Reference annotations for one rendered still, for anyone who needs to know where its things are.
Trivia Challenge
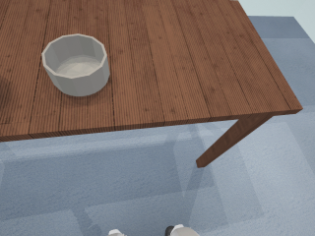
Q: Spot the right robot foot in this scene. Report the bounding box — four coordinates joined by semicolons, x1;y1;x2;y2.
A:
164;225;174;236

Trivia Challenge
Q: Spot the pot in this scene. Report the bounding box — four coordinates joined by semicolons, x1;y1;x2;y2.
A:
41;33;110;96

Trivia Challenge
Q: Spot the table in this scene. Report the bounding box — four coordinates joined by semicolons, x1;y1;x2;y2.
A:
0;0;303;168

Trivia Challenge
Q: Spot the right robot shin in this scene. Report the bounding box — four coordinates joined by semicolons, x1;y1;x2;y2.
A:
171;224;184;233

